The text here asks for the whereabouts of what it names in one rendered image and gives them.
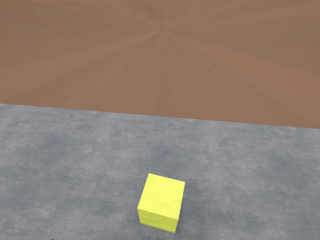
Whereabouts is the carton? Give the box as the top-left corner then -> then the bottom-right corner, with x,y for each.
137,173 -> 185,233

